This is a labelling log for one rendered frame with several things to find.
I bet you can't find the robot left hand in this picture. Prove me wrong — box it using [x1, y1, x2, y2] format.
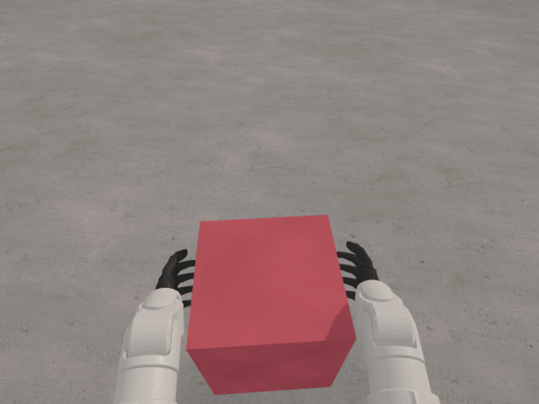
[155, 249, 195, 308]

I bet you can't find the robot right hand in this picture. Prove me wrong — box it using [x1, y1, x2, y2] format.
[337, 241, 380, 300]

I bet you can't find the robot left forearm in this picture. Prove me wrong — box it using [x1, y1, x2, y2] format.
[113, 288, 184, 404]

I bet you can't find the robot right forearm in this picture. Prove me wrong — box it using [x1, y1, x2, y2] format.
[355, 279, 440, 404]

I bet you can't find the carton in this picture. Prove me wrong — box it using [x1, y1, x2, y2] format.
[186, 215, 356, 395]

